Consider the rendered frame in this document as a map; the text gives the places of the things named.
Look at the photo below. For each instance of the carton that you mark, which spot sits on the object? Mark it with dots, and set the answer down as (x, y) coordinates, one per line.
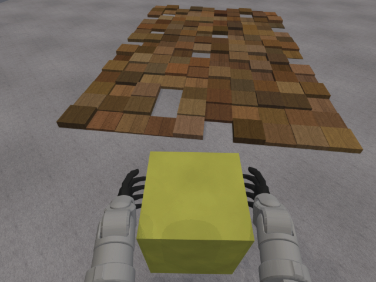
(195, 216)

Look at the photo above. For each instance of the left robot forearm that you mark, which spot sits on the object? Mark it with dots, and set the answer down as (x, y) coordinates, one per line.
(115, 243)

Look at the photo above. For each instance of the left robot hand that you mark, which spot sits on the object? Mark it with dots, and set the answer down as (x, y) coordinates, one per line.
(127, 188)

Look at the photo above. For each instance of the right robot hand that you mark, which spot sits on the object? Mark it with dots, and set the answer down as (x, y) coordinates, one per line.
(259, 185)

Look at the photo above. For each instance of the right robot forearm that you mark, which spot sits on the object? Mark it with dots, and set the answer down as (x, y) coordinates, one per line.
(277, 241)

